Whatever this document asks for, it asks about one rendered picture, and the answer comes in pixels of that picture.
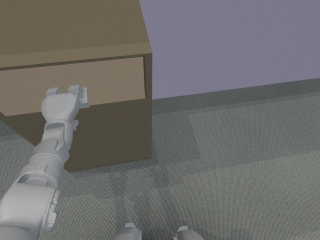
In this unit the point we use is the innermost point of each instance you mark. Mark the drawer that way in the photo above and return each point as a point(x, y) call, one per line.
point(23, 90)

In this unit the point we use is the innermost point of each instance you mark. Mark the handle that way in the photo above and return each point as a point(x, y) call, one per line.
point(84, 101)

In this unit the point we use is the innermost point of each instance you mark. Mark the robot left shin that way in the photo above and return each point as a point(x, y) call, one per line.
point(129, 225)

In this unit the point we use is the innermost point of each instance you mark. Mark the robot right shin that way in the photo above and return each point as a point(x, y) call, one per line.
point(182, 228)

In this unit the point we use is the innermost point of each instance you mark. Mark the robot shin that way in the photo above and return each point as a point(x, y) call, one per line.
point(129, 225)
point(182, 228)

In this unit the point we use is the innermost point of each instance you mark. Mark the robot left hand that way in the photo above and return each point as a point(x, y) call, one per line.
point(62, 106)

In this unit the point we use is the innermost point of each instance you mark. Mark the robot left forearm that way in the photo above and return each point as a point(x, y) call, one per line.
point(49, 156)

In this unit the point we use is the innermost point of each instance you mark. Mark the cabinet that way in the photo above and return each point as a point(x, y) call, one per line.
point(42, 33)

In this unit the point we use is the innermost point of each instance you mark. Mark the left robot upper arm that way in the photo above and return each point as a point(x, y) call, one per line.
point(29, 210)

